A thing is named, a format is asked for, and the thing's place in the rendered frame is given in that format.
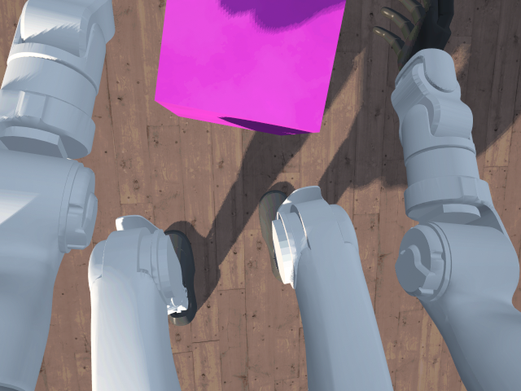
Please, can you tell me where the left robot upper arm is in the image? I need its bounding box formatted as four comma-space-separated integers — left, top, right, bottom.
0, 148, 98, 391

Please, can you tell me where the robot left foot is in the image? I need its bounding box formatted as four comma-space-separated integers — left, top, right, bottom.
164, 230, 197, 326

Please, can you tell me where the robot right foot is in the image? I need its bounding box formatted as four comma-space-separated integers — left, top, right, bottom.
259, 190, 287, 283

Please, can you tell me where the right robot forearm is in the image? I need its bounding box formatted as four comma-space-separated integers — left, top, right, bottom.
391, 48, 519, 290

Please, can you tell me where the right robot upper arm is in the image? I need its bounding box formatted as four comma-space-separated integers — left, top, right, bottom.
395, 222, 521, 391

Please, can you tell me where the left robot forearm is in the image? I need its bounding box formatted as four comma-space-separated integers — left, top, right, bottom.
0, 0, 115, 160

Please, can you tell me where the robot right hand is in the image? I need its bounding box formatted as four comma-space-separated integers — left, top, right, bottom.
373, 0, 454, 71

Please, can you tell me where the robot foot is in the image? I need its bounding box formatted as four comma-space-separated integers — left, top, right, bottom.
259, 190, 287, 283
164, 230, 197, 326

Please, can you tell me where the carton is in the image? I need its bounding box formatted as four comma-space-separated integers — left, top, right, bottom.
155, 0, 346, 135

